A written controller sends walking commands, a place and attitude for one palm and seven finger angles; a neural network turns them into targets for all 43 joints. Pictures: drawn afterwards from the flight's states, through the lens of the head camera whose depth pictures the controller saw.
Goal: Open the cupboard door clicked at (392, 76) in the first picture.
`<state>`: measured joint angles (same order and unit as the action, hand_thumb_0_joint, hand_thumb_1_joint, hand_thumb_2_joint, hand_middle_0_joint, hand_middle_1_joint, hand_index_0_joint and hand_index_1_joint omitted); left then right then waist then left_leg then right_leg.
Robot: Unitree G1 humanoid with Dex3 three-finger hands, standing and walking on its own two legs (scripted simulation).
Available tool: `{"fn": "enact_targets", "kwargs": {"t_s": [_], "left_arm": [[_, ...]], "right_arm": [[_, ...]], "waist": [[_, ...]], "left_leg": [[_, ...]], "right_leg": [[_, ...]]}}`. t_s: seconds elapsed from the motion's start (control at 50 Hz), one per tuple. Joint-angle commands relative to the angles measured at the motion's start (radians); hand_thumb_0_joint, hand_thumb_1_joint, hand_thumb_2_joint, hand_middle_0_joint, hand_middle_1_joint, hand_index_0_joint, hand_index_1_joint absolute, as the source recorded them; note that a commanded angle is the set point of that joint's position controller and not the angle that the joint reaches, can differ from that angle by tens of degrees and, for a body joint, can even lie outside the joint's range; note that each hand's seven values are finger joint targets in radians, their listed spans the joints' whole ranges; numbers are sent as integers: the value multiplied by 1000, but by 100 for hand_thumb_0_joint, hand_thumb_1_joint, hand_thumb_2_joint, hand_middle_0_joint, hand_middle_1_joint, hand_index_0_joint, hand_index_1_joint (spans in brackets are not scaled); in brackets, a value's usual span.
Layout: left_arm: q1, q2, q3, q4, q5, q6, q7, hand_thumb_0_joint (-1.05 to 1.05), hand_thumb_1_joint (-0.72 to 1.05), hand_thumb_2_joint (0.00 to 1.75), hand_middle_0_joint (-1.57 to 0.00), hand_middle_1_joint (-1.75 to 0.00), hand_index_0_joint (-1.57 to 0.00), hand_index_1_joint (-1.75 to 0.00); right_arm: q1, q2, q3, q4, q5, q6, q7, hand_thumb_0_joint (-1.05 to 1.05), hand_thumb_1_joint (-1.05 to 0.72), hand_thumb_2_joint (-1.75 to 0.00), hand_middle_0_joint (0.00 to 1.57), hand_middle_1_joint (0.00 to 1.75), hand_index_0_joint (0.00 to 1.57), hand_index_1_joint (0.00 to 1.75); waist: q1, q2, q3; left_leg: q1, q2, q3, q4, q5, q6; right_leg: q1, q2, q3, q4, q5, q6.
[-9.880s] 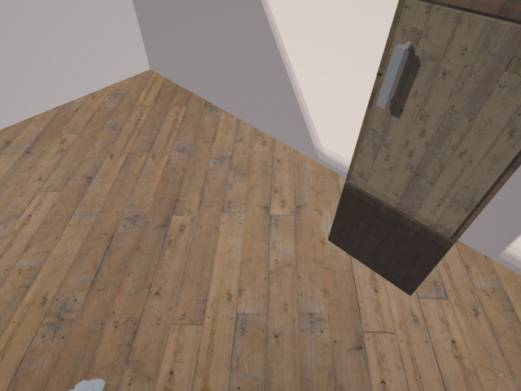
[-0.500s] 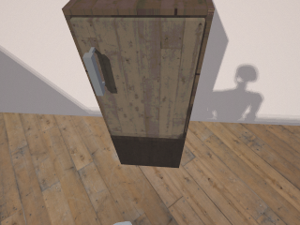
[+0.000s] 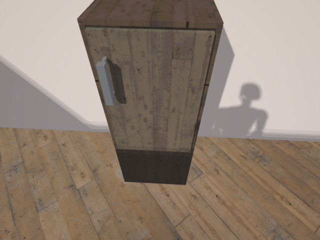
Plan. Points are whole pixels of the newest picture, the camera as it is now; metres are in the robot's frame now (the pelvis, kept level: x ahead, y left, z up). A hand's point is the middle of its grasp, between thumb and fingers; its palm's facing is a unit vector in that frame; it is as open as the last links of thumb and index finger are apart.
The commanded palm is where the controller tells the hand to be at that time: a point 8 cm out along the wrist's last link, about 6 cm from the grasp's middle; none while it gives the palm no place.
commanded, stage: come to a stop and stand still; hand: left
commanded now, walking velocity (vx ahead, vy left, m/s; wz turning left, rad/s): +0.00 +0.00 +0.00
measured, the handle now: (107, 81) +0.57 +0.20 +0.09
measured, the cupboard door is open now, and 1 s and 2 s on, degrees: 0 0 0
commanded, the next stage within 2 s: look again from close up in 0.36 s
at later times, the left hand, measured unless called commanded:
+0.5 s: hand out of the picture -0.03 +0.16 -0.17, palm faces +0.03 -0.99 -0.16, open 7.4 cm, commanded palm none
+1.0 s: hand out of the picture -0.01 +0.15 -0.17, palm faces +0.03 -0.99 -0.15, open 7.4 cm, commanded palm none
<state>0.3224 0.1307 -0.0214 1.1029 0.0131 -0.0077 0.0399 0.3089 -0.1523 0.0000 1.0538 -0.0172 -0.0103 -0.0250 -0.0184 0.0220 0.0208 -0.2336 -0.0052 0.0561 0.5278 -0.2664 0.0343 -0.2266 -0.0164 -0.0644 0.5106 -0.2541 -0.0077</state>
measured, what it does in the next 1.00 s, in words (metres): stands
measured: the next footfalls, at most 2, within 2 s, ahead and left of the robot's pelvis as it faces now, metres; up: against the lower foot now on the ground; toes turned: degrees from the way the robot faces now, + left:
none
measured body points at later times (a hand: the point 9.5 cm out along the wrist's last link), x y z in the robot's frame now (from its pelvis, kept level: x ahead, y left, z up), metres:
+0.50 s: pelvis -0.01 +0.00 +0.00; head -0.01 +0.00 +0.45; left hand -0.03 +0.21 -0.16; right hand -0.02 -0.21 -0.16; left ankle +0.01 +0.09 -0.74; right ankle +0.01 -0.12 -0.74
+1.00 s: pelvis +0.01 +0.00 +0.01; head +0.01 +0.00 +0.46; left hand -0.01 +0.20 -0.16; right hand -0.01 -0.21 -0.15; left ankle +0.01 +0.09 -0.74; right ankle +0.01 -0.12 -0.74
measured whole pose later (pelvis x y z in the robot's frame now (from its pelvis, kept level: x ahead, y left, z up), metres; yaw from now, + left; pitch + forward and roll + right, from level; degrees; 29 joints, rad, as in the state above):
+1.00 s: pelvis +0.01 +0.00 +0.01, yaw +0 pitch -1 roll +0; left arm 0.33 0.12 -0.01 1.11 0.01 -0.02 0.04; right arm 0.31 -0.12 0.01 1.14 -0.01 -0.03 -0.03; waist 0.00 -0.01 0.01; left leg -0.19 -0.01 0.06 0.43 -0.22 0.03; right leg -0.20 -0.02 -0.06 0.44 -0.22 -0.01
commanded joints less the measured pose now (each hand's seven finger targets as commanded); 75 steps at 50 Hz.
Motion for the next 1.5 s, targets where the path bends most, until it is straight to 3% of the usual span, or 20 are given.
{"fn": "enact_targets", "kwargs": {"t_s": [0.0,0.12,0.58,1.02,1.04,1.06,1.08,1.1,1.12,1.14,1.18,1.2,1.26,1.28,1.3,1.32,1.34,1.38,1.44,1.48], "left_arm": [[44,98,25,-55,8,-14,-1,0,90,90,-20,-30,-20,-30],[73,86,28,-58,9,-12,-4,0,90,90,-20,-30,-20,-30],[82,78,22,-21,-1,-27,-4,0,90,90,-20,-30,-20,-30],[88,68,25,-19,0,-24,-2,0,90,90,-20,-30,-20,-30],[144,114,23,20,11,-34,36,0,90,90,-20,-30,-20,-30],[-613,303,81,-1574,-221,-248,20,0,88,89,-20,-32,-20,-32],[-252,254,102,-1340,-135,-196,82,0,85,88,-20,-33,-20,-33],[27,60,-7,-1140,-144,-51,121,0,83,87,-21,-34,-21,-34],[51,-57,-87,-1134,-172,-20,106,0,81,86,-21,-36,-21,-36],[14,-30,-88,-1248,-197,-62,92,0,78,85,-21,-37,-21,-37],[49,6,-55,-1223,-182,-152,60,0,74,83,-21,-40,-21,-40],[76,12,-25,-1148,-171,-199,31,0,71,82,-21,-42,-21,-42],[324,5,74,-1003,-215,-397,-125,0,64,79,-22,-47,-22,-47],[389,31,130,-992,-235,-470,-192,0,62,78,-22,-48,-22,-48],[412,102,208,-962,-242,-531,-260,0,60,77,-22,-50,-22,-50],[382,125,211,-1041,-246,-590,-328,0,57,76,-22,-51,-22,-51],[383,172,256,-1073,-241,-598,-355,0,55,75,-22,-53,-22,-53],[378,175,267,-1193,-263,-544,-368,0,50,73,-23,-55,-23,-55],[258,187,287,-1369,-300,-476,-332,0,43,70,-23,-60,-23,-60],[148,192,271,-1491,-296,-495,-306,0,39,68,-24,-63,-24,-63]], "right_arm": [[39,-97,-17,-58,-1,-15,1,0,-90,-90,20,30,20,30],[47,-105,-19,-51,-2,-18,2,0,-90,-90,20,30,20,30],[63,-58,-4,38,6,-24,-2,0,-90,-90,20,30,20,30],[60,-50,-2,61,6,-27,-8,0,-90,-90,20,30,20,30],[-71,-99,-7,-14,15,-29,3,0,-90,-90,20,30,20,30],[-44,-292,-24,-400,53,-167,-43,0,-90,-90,20,30,20,30],[-128,-196,7,-337,60,-265,-73,0,-90,-90,20,30,20,30],[-124,-147,-14,-336,82,-301,-70,0,-90,-90,20,30,20,30],[-81,-166,-10,-324,91,-319,-69,0,-90,-90,20,30,20,30],[-103,-197,-20,-380,92,-346,-75,0,-90,-90,20,30,20,30],[-100,-225,-35,-426,59,-374,-73,0,-90,-90,20,30,20,30],[-98,-229,-47,-458,52,-379,-59,0,-90,-90,20,30,20,30],[-142,-211,-82,-534,26,-367,-12,0,-90,-90,20,30,20,30],[-158,-211,-93,-560,25,-353,6,0,-90,-90,20,30,20,30],[-159,-220,-108,-576,29,-333,28,0,-90,-90,20,30,20,30],[-188,-223,-107,-624,25,-321,43,0,-90,-90,20,30,20,30],[-205,-217,-112,-657,31,-308,45,0,-90,-90,20,30,20,30],[-229,-208,-106,-723,39,-271,37,0,-90,-90,20,30,20,30],[-184,-193,-99,-751,44,-224,13,0,-90,-90,20,30,20,30],[-138,-186,-91,-746,42,-216,-3,0,-90,-90,20,30,20,30]], "waist": [[15,-4,92],[24,-24,90],[17,-33,53],[24,-37,53],[72,-32,93],[-100,173,-407],[5,232,-386],[-17,161,-170],[-29,80,-50],[-32,27,9],[-56,-162,2],[-43,-165,11],[55,-304,-61],[78,-278,-85],[100,-171,-118],[93,-90,-150],[109,-55,-200],[121,8,-272],[73,37,-301],[23,74,-310]], "left_leg": [[-128,112,-164,-223,-129,16],[-157,116,-189,-275,-200,21],[-40,88,-103,-194,20,-1],[-17,101,-103,-206,91,-2],[-53,107,-55,-9,92,-35],[217,3,-57,-128,125,-12],[178,33,-41,-148,96,-14],[8,48,-92,-185,-66,-36],[-62,30,-98,-162,-124,-25],[-90,25,-119,-127,-153,-17],[-154,4,-117,-20,-160,-10],[-197,-9,-110,28,-154,-20],[-366,-15,-73,181,-108,-40],[-405,-21,-61,228,-69,-47],[-420,-29,-53,275,-16,-57],[-431,-35,-44,318,21,-54],[-447,-34,-32,337,44,-42],[-445,-35,-17,349,76,-31],[-421,-21,-39,374,71,-20],[-392,-6,-57,404,94,-13]], "right_leg": [[-23,-69,85,-90,-60,-34],[-3,-65,71,-80,-41,-26],[-10,-98,119,-161,6,-32],[31,-93,103,-158,93,-28],[-17,-140,152,-158,323,-20],[85,-33,61,-68,173,-18],[59,6,13,4,39,-46],[-64,13,-34,14,-59,-28],[-103,16,-43,-3,-55,-21],[-138,14,-41,-8,-102,-13],[-247,17,-35,7,-212,-5],[-289,13,-33,38,-235,-8],[-370,17,-28,170,-269,-17],[-363,17,-19,218,-212,-26],[-336,12,-2,278,-120,-43],[-336,7,9,327,-38,-48],[-330,5,18,365,14,-48],[-302,9,35,390,74,-42],[-324,19,54,368,73,-27],[-363,25,58,363,102,-17]]}}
